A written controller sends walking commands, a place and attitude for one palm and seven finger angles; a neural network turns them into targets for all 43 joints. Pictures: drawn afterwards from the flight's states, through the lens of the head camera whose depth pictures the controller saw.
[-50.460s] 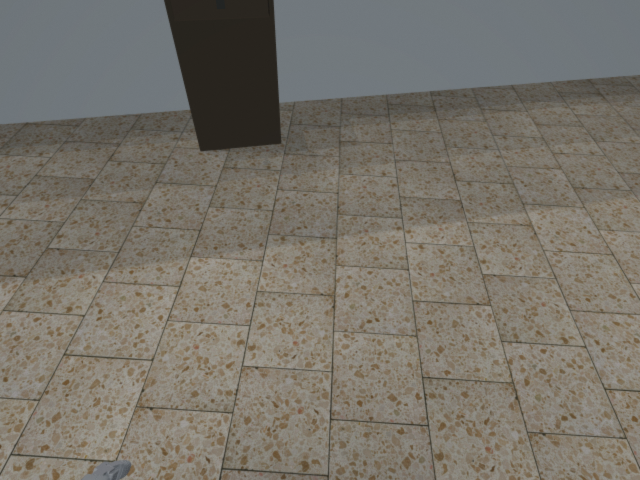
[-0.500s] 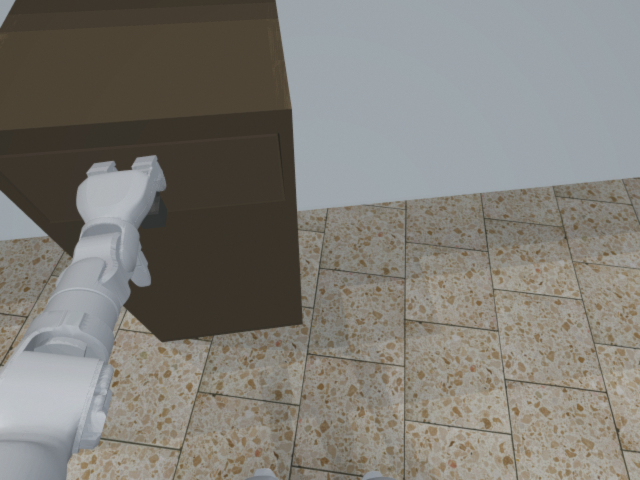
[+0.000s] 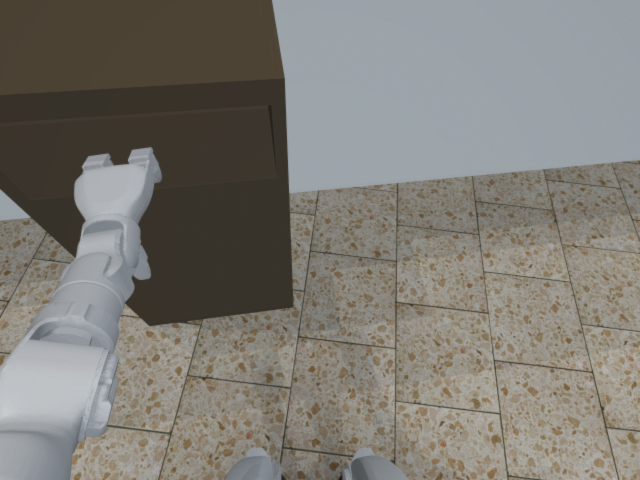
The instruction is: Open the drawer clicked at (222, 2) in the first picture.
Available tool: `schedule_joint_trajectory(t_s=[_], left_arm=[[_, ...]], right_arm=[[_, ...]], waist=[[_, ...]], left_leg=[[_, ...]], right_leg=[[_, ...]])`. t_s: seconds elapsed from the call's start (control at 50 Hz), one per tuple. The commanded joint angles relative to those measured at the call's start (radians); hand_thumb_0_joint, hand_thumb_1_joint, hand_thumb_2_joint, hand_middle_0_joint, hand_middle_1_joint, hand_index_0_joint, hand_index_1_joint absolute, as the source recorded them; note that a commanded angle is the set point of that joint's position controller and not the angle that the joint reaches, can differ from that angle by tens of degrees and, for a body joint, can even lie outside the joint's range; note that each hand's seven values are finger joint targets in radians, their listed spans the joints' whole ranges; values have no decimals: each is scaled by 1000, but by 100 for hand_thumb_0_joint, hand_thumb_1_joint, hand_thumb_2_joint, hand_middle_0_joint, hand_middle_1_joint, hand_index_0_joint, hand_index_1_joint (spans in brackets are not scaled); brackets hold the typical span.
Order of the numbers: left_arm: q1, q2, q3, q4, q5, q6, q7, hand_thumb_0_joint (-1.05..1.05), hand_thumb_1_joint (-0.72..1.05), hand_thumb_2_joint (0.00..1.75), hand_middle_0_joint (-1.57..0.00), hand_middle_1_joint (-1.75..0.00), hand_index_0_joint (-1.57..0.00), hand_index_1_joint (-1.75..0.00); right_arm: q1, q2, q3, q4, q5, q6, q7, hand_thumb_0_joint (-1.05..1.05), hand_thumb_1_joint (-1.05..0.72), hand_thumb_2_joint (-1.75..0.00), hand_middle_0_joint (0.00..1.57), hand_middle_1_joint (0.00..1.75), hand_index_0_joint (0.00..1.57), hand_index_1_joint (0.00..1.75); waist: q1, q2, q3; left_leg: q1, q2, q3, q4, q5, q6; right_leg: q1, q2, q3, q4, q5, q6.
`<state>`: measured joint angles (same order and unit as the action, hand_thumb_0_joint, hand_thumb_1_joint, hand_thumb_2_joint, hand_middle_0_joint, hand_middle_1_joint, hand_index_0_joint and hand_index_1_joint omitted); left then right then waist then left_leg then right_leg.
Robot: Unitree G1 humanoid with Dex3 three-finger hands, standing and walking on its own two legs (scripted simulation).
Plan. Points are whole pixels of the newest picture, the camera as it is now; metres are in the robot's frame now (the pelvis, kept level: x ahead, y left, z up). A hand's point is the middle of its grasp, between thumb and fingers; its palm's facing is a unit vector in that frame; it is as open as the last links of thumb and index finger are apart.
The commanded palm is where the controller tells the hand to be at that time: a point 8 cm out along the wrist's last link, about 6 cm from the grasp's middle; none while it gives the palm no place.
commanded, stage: lower the fingers behind the handle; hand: left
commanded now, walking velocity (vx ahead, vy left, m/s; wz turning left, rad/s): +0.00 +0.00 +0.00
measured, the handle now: (137, 178) +0.53 +0.24 +0.01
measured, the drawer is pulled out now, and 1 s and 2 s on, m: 0.00 0.00 0.07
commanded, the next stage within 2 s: close the thumb around the handle in 0.50 s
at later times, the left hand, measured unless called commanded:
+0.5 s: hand (133, 214) +0.48 +0.24 -0.01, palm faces -0.06 -0.03 -1.00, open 13.9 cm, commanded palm +0.46 +0.23 +0.04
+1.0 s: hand (134, 213) +0.48 +0.24 -0.01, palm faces -0.05 -0.04 -1.00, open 9.5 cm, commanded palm +0.47 +0.23 +0.04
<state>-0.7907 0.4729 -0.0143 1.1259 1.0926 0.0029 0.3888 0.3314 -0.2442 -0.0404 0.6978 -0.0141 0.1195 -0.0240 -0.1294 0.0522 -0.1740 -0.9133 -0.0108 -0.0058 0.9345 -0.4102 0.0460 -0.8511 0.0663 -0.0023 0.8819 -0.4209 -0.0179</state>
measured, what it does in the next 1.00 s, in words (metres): stands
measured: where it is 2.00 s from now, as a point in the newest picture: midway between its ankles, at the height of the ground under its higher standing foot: outside the picture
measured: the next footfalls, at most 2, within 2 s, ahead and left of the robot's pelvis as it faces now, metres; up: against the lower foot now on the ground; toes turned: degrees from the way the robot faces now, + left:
none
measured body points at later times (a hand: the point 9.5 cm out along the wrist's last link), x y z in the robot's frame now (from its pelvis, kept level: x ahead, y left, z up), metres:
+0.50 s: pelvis +0.00 +0.01 -0.01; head +0.11 +0.01 +0.43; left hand +0.48 +0.24 +0.04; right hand +0.00 -0.26 -0.13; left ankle +0.01 +0.09 -0.68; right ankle -0.01 -0.11 -0.68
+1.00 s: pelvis +0.00 +0.01 -0.01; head +0.12 +0.02 +0.43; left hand +0.48 +0.24 +0.04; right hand +0.01 -0.26 -0.13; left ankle +0.01 +0.09 -0.68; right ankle -0.01 -0.11 -0.68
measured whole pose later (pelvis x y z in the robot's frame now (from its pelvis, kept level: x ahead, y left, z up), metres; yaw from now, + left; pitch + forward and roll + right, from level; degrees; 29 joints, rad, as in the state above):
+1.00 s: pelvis +0.00 +0.01 -0.01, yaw +0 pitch +24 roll -3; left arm -0.79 0.47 -0.02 1.10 1.10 0.00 0.41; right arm 0.34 -0.24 -0.04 0.70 -0.02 0.13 -0.02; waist -0.13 0.06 -0.18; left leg -0.95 -0.01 0.00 0.98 -0.44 0.06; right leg -0.88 0.07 0.00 0.91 -0.44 -0.01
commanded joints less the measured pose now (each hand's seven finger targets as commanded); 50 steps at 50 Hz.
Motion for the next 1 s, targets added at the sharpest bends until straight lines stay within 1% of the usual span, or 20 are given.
schedule_joint_trajectory(t_s=[0.0, 0.08, 0.14, 0.22, 0.24, 0.26, 0.32, 0.4, 0.42, 0.48, 0.52, 0.58, 0.6, 0.66, 0.72, 0.78, 0.86, 0.88, 0.92, 0.98], left_arm=[[-387, 257, 49, -182, 4, -40, 10, 0, -50, 30, -30, -120, -30, -120], [-360, 279, 73, -167, 11, -76, 22, 0, -50, 30, -30, -120, -30, -120], [-371, 285, 86, -204, 18, -83, 48, 0, -50, 30, -30, -120, -30, -120], [-385, 272, 89, -224, 8, -58, 72, 0, -50, 30, -30, -120, -30, -120], [-372, 265, 84, -205, 7, -46, 77, 0, -50, 30, -30, -120, -30, -120], [-379, 292, 101, -192, 5, -34, 80, 0, -50, 30, -30, -120, -30, -120], [-421, 307, 94, -167, 3, -3, 76, 0, -50, 30, -30, -120, -30, -120], [-407, 299, 80, -174, 5, 11, 57, 0, -50, 30, -30, -120, -30, -120], [-405, 298, 83, -180, 2, 8, 46, 0, -50, 30, -30, -120, -30, -120], [-388, 218, 23, -172, -4, -6, 23, 0, -50, 30, -30, -120, -30, -120], [-387, 248, 49, -173, -8, -23, 14, 0, -50, 30, -30, -120, -30, -120], [-375, 258, 57, -195, 1, -46, 16, 0, -50, 30, -30, -120, -30, -120], [-356, 249, 55, -195, 3, -51, 20, 0, -44, 32, -30, -121, -30, -121], [-374, 207, 32, -208, 12, -59, 36, 0, -28, 40, -32, -122, -32, -122], [-350, 239, 74, -212, 6, -52, 52, 0, -11, 47, -33, -124, -33, -124], [-369, 217, 50, -215, 4, -34, 61, 0, 6, 54, -34, -126, -34, -126], [-354, 273, 85, -201, 6, -7, 61, 0, 28, 64, -36, -128, -36, -128], [-367, 236, 51, -188, 7, 1, 58, 0, 34, 66, -36, -129, -36, -129], [-399, 224, 36, -182, 4, 4, 49, 0, 45, 71, -37, -130, -37, -130], [-388, 253, 48, -155, 0, 10, 37, 0, 62, 78, -38, -132, -38, -132]], right_arm=[[154, -172, -60, -44, -6, -15, -20, 0, -90, -90, 20, 30, 20, 30], [150, -173, -57, -44, -11, -20, -21, 0, -90, -90, 20, 30, 20, 30], [161, -174, -64, -42, -15, -22, -14, 0, -90, -90, 20, 30, 20, 30], [171, -177, -70, -34, -18, -20, -4, 0, -90, -90, 20, 30, 20, 30], [175, -178, -71, -33, -15, -18, -2, 0, -90, -90, 20, 30, 20, 30], [176, -184, -69, -27, -15, -16, -3, 0, -90, -90, 20, 30, 20, 30], [171, -189, -62, -25, -11, -11, -6, 0, -90, -90, 20, 30, 20, 30], [175, -186, -59, -31, -9, -9, -7, 0, -90, -90, 20, 30, 20, 30], [174, -186, -61, -34, -10, -8, -8, 0, -90, -90, 20, 30, 20, 30], [173, -176, -62, -40, -5, -13, -9, 0, -90, -90, 20, 30, 20, 30], [175, -179, -61, -40, -8, -13, -13, 0, -90, -90, 20, 30, 20, 30], [175, -177, -61, -44, -8, -14, -16, 0, -90, -90, 20, 30, 20, 30], [171, -175, -62, -45, -8, -14, -13, 0, -90, -90, 20, 30, 20, 30], [173, -173, -69, -42, -11, -16, -8, 0, -90, -90, 20, 30, 20, 30], [173, -177, -73, -38, -18, -13, -2, 0, -90, -90, 20, 30, 20, 30], [175, -177, -73, -36, -16, -11, 1, 0, -90, -90, 20, 30, 20, 30], [174, -183, -67, -36, -14, 0, 0, 0, -90, -90, 20, 30, 20, 30], [171, -179, -66, -38, -11, 1, -2, 0, -90, -90, 20, 30, 20, 30], [170, -178, -66, -35, -9, -1, -3, 0, -90, -90, 20, 30, 20, 30], [171, -183, -60, -40, -6, 0, -7, 0, -90, -90, 20, 30, 20, 30]], waist=[[-7, 40, -404], [-3, 44, -370], [4, 68, -440], [5, 77, -483], [2, 63, -477], [-2, 38, -463], [-14, 21, -428], [0, 73, -448], [-1, 61, -466], [-15, 66, -409], [-14, 34, -404], [-4, 46, -413], [3, 68, -408], [-8, 87, -398], [6, 65, -451], [-5, 70, -440], [10, 63, -452], [-9, 46, -425], [-20, 48, -396], [-14, 33, -394]], left_leg=[[346, 1, -14, -57, 360, 8], [280, 2, -15, -34, 317, 8], [324, 8, -24, -20, 375, 1], [360, 11, -29, -12, 428, -4], [354, 10, -26, -13, 419, -2], [340, 12, -25, -16, 402, 0], [305, 7, -24, -32, 350, 5], [357, 7, -20, -44, 384, 2], [378, 11, -28, -43, 409, 0], [380, 14, -29, -51, 379, 0], [360, 13, -28, -49, 379, 4], [353, 12, -26, -44, 384, 4], [359, 11, -26, -42, 394, 1], [389, 21, -41, -32, 427, -7], [401, 21, -41, -22, 467, -7], [395, 18, -36, -25, 451, -7], [383, 13, -28, -30, 462, -5], [375, 13, -29, -35, 444, -3], [373, 15, -33, -43, 420, -2], [354, 11, -28, -50, 378, 2]], right_leg=[[124, 11, -18, -95, 310, -19], [76, 10, -17, -72, 269, -21], [62, 14, -25, -47, 288, -24], [65, 18, -34, -39, 315, -25], [68, 18, -34, -44, 312, -22], [74, 18, -32, -49, 307, -19], [82, 14, -29, -64, 279, -17], [93, 17, -32, -72, 294, -21], [95, 17, -34, -69, 302, -22], [61, 20, -38, -86, 268, -20], [82, 18, -34, -85, 282, -21], [80, 16, -31, -75, 290, -22], [71, 17, -33, -72, 290, -25], [14, 19, -44, -59, 272, -27], [44, 21, -43, -49, 306, -27], [45, 20, -42, -57, 305, -24], [86, 19, -38, -56, 337, -23], [78, 19, -40, -67, 327, -21], [61, 18, -41, -76, 300, -22], [76, 18, -35, -82, 281, -20]])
